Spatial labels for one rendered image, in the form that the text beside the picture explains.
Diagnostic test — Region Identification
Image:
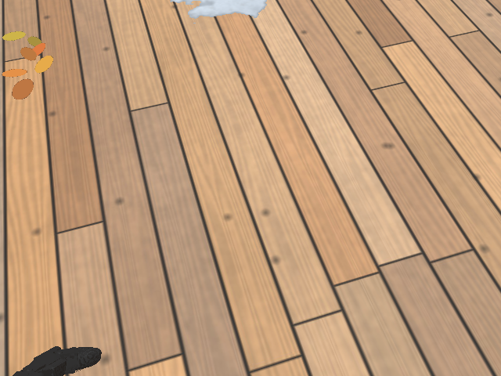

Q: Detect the robot left hand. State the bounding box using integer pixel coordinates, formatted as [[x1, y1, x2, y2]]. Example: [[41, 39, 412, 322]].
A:
[[13, 346, 102, 376]]

